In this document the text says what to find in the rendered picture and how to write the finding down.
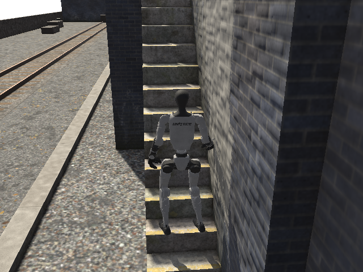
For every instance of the left robot forearm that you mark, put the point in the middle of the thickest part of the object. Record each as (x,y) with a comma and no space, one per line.
(154,150)

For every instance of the robot torso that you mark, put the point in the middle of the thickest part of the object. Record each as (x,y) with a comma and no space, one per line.
(181,137)

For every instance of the right robot thigh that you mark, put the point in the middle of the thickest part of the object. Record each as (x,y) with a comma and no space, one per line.
(193,174)

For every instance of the right robot forearm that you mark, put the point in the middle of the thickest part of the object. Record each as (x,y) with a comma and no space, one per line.
(210,143)

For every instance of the right robot hand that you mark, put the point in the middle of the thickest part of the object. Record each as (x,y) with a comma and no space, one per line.
(209,148)

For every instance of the right robot upper arm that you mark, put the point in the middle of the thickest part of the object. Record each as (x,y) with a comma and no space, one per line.
(202,128)

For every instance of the left robot hand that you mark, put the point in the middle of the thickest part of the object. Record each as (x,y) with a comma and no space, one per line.
(155,160)

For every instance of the left robot upper arm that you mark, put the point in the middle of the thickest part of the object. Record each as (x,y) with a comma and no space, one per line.
(161,128)

